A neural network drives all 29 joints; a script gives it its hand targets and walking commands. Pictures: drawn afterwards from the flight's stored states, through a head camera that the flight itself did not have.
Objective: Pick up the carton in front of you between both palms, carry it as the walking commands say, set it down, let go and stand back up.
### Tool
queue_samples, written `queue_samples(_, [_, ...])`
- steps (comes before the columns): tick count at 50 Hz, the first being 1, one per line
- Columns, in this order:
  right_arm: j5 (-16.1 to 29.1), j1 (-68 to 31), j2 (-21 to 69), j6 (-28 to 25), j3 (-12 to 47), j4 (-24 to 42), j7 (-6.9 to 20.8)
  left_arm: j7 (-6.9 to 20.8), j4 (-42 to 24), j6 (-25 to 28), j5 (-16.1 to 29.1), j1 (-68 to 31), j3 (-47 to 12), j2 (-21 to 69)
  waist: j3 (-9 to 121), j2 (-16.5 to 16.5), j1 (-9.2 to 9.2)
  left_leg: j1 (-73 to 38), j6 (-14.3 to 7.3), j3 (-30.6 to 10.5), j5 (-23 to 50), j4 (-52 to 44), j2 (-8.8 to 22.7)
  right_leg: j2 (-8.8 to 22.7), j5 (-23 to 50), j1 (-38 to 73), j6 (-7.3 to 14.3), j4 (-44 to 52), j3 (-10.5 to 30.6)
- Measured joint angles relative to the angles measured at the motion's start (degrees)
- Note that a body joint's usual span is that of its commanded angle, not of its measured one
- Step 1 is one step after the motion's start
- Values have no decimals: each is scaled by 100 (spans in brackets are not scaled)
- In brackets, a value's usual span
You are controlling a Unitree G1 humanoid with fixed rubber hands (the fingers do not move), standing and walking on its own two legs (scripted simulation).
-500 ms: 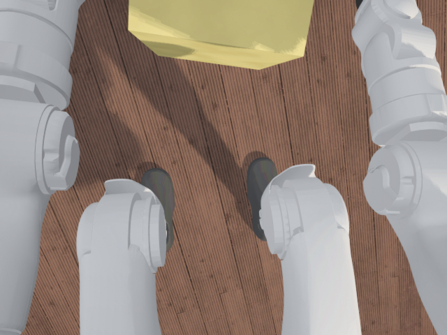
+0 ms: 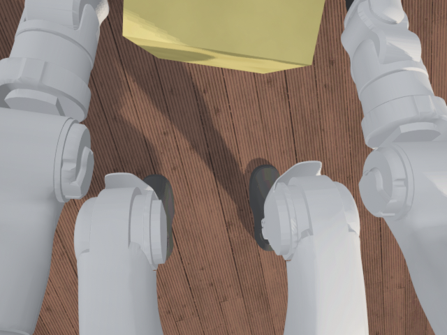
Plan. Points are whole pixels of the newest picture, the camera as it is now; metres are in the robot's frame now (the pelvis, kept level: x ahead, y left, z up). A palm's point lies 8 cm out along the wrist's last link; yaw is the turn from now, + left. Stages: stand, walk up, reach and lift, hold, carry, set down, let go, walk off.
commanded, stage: reach and lift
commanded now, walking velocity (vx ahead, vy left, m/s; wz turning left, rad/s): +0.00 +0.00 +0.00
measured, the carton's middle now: out of the picture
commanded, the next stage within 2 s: none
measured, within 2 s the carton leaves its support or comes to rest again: leaves its support in 0.50 s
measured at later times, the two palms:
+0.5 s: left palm out of the picture +0.57 +0.13 -0.17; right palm out of the picture +0.54 -0.18 -0.16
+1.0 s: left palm out of the picture +0.51 +0.14 +0.04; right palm out of the picture +0.49 -0.16 +0.04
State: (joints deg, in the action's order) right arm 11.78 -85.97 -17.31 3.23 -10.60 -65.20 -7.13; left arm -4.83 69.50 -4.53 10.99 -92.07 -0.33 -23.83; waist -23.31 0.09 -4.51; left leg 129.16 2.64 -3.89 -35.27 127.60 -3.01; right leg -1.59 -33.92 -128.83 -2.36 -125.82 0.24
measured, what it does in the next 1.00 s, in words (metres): rises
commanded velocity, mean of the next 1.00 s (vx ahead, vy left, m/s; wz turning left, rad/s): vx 0.00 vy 0.00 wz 0.00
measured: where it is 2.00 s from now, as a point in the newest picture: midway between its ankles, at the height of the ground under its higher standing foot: (214, 226)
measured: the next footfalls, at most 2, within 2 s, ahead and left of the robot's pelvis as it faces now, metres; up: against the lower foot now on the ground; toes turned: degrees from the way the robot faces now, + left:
none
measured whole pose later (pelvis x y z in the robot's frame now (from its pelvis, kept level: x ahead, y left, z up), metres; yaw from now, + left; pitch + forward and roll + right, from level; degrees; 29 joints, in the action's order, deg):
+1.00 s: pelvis -0.02 +0.00 +0.10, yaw +1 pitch +43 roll -1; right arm -14.4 -67.4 -1.6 23.3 -32.2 -42.1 -3.8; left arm -2.1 48.3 -22.1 -14.8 -71.5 27.2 -3.9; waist 4.9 -1.7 -2.1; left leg 120.6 2.6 -4.1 -26.8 104.8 -4.2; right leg -3.1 -26.1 -120.4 -3.1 -103.9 2.7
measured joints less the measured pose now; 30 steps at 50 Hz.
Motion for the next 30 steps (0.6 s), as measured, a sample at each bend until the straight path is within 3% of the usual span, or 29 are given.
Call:
queue_samples(7, [20,-303,130,57,69,35,-121,-22,47,-66,29,-318,-181,149,-273,12,57,-99,-21,1,131,-96,4,-7,133,118,-13,118,1])
queue_samples(11, [-357,-480,178,185,-328,9,-144,-69,250,-205,-307,-603,66,199,-426,-20,54,-157,-54,22,170,-108,-6,0,155,197,-39,136,21])
queue_samples(16, [-782,-207,248,472,-797,494,139,34,-63,-463,-830,-411,670,378,-387,-131,64,-118,-102,67,121,33,-40,26,65,186,-71,-17,63])
queue_samples(21, [-783,72,203,839,-693,860,342,26,-627,-720,-806,12,860,513,-179,-104,51,-39,-131,112,19,138,-34,18,-40,94,-84,-141,107])
queue_samples(24, [-610,282,244,1027,-515,1130,180,-125,-954,-873,-682,286,688,551,19,-62,42,17,-121,117,-13,128,-26,-6,-54,20,-86,-136,122])
queue_samples(27, [-436,547,377,1286,-363,1561,-469,-359,-1384,-1075,-610,630,559,705,231,-64,61,-23,-94,103,-18,42,-48,-65,-43,43,-110,-67,158])
queue_samples(30, [-480,907,536,1497,-598,2117,-444,-362,-1884,-1256,-701,975,734,867,336,-45,76,-266,-31,66,3,-144,-111,-149,-11,267,-126,84,216])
